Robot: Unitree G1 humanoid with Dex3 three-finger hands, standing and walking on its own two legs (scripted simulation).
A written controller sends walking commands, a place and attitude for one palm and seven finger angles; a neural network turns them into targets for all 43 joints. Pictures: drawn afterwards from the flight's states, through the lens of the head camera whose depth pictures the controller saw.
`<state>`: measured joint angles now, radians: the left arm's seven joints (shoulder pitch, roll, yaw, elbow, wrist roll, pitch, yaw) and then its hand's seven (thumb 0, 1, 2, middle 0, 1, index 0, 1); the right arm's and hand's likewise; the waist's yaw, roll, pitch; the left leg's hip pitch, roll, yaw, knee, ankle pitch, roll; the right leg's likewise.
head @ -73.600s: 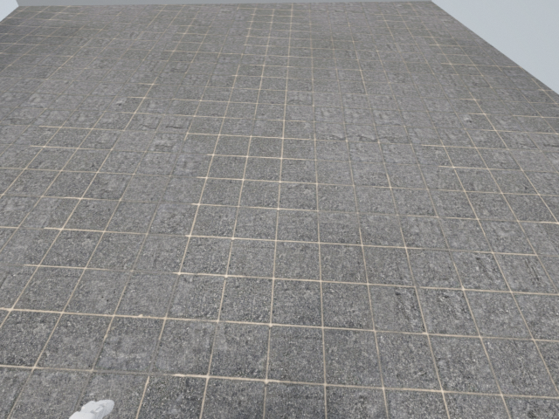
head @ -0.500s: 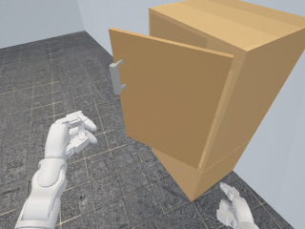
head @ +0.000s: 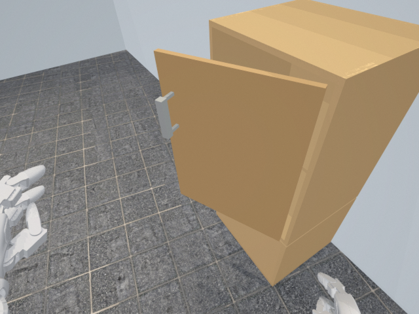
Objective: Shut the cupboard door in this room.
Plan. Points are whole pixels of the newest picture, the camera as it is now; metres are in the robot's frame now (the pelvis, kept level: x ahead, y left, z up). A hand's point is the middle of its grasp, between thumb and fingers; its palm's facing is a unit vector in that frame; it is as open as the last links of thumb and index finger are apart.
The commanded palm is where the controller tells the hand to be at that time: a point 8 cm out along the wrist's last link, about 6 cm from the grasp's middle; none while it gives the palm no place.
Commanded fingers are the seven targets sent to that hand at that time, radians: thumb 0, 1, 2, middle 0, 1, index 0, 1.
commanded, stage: draw the hand back to the body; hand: left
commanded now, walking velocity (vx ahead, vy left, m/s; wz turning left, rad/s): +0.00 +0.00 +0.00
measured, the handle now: (169, 115) +0.62 +0.19 +0.06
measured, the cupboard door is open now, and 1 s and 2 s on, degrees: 27 27 27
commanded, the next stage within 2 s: step back with the hand held close in 0.32 s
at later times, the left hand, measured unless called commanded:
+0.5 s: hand (60, 224) +0.19 +0.25 +0.16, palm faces +0.41 -0.80 -0.43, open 7.4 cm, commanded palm +0.15 +0.28 +0.17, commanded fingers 0.00 0.90 0.90 -0.20 -0.30 -0.20 -0.30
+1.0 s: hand (30, 242) +0.16 +0.28 +0.16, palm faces +0.37 -0.80 -0.48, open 7.4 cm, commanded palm +0.11 +0.31 +0.17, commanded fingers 0.00 0.90 0.90 -0.20 -0.30 -0.20 -0.30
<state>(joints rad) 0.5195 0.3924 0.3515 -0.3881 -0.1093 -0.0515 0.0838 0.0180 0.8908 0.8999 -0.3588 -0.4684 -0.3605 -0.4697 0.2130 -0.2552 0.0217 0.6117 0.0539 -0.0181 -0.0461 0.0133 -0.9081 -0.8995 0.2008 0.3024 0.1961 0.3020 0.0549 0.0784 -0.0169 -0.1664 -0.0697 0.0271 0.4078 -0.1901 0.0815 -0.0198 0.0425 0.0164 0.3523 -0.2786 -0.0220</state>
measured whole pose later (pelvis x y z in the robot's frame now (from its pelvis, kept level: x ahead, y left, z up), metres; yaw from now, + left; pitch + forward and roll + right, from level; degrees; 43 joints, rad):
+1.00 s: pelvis -0.04 +0.01 -0.01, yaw -2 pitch +1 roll -2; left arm 0.55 0.46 0.41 -0.45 -0.08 -0.15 0.12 0.02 0.89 0.90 -0.21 -0.30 -0.21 -0.30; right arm 0.20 -0.25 0.00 0.53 0.05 0.06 -0.08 0.01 -0.91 -0.90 0.20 0.30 0.20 0.30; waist 0.01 0.04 -0.06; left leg -0.38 -0.05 0.07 0.53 -0.18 0.10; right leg -0.26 0.06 0.04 0.53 -0.28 0.00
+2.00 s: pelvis -0.29 +0.09 -0.02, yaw +4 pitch +1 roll -3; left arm 0.57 0.55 0.53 -0.71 -0.08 -0.18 0.15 0.02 0.89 0.90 -0.21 -0.30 -0.21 -0.30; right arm 0.27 -0.15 -0.02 0.60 0.03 -0.10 0.00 0.01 -0.91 -0.90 0.20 0.30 0.20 0.30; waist 0.03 -0.07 -0.02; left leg -0.63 -0.01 0.20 0.67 -0.33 -0.17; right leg -0.13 0.07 -0.11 0.62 -0.55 -0.12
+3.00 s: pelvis -0.38 +0.15 -0.03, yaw -2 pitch +0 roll +1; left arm 0.22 0.29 0.10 0.30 0.03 0.05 0.02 0.01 0.90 0.90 -0.19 -0.30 -0.19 -0.30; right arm 0.16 -0.27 0.02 0.67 -0.03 -0.02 0.00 0.01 -0.91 -0.90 0.20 0.30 0.20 0.30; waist -0.05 0.04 0.00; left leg -0.44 0.01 0.11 0.63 -0.19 0.05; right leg -0.44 -0.01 0.04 1.08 -0.57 0.04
